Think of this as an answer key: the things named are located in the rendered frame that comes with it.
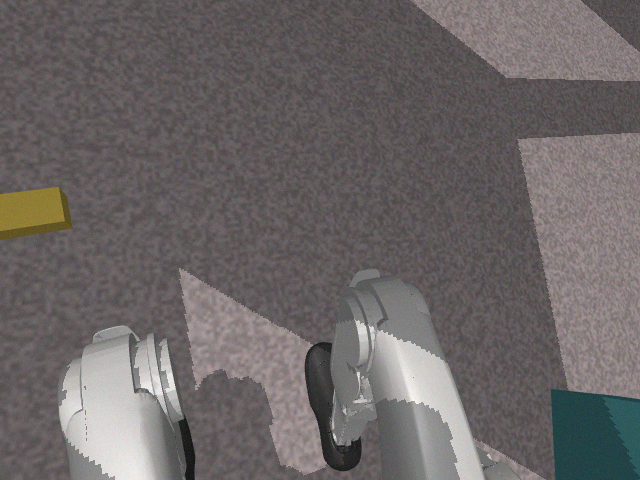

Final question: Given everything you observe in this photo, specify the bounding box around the right robot hand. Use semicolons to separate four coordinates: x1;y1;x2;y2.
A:
476;446;522;480

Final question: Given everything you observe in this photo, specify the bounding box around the left robot foot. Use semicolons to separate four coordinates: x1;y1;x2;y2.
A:
178;415;195;480

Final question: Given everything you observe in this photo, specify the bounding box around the right robot foot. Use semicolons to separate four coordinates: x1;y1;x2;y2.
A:
305;342;362;471

